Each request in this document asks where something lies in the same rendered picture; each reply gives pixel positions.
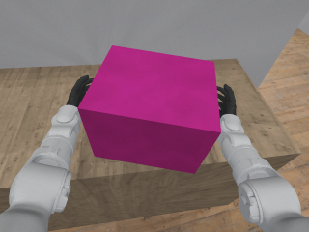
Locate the robot right hand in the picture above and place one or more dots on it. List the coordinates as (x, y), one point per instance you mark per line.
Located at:
(228, 104)

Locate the robot right upper arm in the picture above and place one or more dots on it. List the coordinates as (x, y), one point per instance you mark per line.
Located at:
(271, 203)

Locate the robot left upper arm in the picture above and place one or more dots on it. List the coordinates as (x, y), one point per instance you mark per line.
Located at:
(42, 190)

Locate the right robot forearm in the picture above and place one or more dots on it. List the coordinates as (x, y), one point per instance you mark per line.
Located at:
(240, 154)

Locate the carton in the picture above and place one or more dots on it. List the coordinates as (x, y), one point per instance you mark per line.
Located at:
(153, 109)

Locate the left robot forearm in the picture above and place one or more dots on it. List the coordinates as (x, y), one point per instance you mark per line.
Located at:
(58, 145)

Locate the robot left hand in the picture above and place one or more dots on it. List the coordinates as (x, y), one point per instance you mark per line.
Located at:
(79, 90)

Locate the pedestal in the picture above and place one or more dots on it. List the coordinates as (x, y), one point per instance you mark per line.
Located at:
(106, 190)

